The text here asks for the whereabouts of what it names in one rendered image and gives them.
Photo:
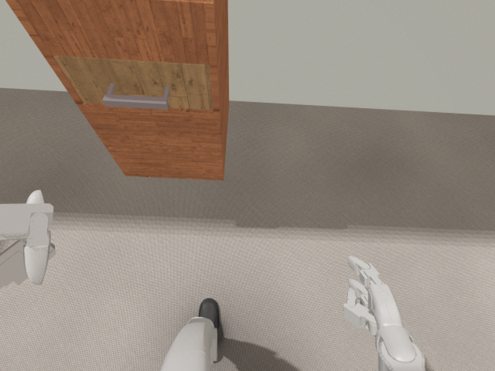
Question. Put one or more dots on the robot right hand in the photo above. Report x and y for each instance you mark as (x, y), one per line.
(378, 307)

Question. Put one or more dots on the cabinet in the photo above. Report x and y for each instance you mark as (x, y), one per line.
(177, 143)

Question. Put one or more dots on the robot left hand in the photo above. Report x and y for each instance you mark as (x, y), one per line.
(28, 224)

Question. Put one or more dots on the right robot forearm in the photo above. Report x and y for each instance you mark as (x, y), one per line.
(397, 350)

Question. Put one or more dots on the robot left foot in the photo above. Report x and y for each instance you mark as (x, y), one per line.
(209, 309)

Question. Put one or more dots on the robot left shin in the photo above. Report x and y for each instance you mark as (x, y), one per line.
(200, 319)

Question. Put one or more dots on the handle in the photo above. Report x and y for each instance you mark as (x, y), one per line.
(111, 100)

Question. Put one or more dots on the drawer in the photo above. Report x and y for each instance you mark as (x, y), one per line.
(189, 83)

